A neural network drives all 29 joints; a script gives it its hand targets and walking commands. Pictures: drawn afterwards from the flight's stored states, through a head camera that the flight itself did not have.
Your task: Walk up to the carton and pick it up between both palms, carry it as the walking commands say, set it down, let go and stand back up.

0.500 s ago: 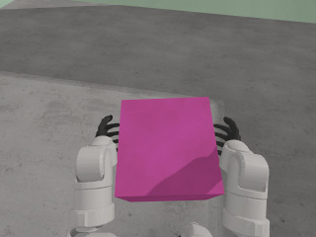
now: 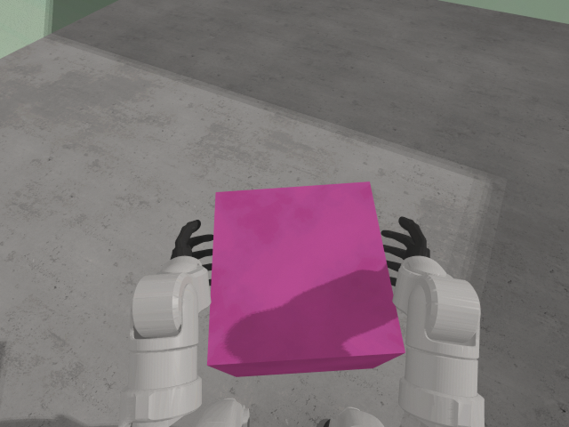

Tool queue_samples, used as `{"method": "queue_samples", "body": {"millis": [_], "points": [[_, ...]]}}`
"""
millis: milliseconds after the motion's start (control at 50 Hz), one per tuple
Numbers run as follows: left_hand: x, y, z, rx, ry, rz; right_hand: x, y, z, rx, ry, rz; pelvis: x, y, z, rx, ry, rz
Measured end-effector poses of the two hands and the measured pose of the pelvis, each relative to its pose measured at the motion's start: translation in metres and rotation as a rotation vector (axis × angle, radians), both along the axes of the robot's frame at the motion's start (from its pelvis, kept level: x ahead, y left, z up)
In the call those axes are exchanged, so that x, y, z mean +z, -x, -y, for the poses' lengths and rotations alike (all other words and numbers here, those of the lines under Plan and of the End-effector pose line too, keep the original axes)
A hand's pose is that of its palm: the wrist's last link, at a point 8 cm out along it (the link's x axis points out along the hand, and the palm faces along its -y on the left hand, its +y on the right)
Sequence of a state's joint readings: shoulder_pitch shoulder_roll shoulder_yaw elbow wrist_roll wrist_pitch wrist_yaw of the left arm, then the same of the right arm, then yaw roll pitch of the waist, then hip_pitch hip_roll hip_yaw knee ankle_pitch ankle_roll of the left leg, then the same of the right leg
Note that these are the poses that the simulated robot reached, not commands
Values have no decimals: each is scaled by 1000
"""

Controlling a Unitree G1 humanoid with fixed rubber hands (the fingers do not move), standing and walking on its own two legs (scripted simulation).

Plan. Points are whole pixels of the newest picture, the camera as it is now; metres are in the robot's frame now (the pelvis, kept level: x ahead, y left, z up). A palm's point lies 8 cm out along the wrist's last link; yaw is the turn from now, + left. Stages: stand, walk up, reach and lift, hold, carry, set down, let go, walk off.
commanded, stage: carry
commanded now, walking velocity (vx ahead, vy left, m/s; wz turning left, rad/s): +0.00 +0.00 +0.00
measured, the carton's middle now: (298, 285) +0.31 -0.02 -0.01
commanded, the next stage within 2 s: none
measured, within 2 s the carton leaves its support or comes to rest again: neither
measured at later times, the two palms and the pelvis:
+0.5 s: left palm (82, 407) +0.13 +0.21 +0.09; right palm (371, 367) +0.17 -0.09 +0.08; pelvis -0.13 +0.03 +0.00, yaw +5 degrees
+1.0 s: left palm out of the picture +0.09 +0.19 +0.07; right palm (390, 421) +0.12 -0.10 +0.08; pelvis -0.18 +0.03 +0.00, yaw +3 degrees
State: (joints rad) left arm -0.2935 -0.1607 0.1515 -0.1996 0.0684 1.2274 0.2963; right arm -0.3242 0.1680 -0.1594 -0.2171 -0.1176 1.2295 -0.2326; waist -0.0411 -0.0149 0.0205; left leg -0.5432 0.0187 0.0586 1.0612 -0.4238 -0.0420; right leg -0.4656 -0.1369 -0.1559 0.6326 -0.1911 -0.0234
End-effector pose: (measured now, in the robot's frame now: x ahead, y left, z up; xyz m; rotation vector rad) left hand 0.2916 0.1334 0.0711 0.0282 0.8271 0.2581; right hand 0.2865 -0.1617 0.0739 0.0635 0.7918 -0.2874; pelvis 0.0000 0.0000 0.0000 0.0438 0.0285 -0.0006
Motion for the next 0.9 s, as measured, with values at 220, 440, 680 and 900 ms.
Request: {"method": "queue_samples", "body": {"millis": [220, 440, 680, 900], "points": [[-19, 97, -65, 82, 35, -66, -3, 67, -67, 123, 75, -65, -1, 67, -30, 56, 35, -3], [15, 153, -80, 200, -35, 12, 0, 99, -84, 221, -12, 15, 1, 118, -30, 80, 32, -10], [16, 169, -58, 62, 20, 13, 24, 149, -59, 79, 37, 14, 6, 151, -34, 64, 39, -7], [1, 198, -62, 116, 3, -24, 4, 162, -64, 133, 21, -22, 4, 175, -26, 62, 36, -15]]}}
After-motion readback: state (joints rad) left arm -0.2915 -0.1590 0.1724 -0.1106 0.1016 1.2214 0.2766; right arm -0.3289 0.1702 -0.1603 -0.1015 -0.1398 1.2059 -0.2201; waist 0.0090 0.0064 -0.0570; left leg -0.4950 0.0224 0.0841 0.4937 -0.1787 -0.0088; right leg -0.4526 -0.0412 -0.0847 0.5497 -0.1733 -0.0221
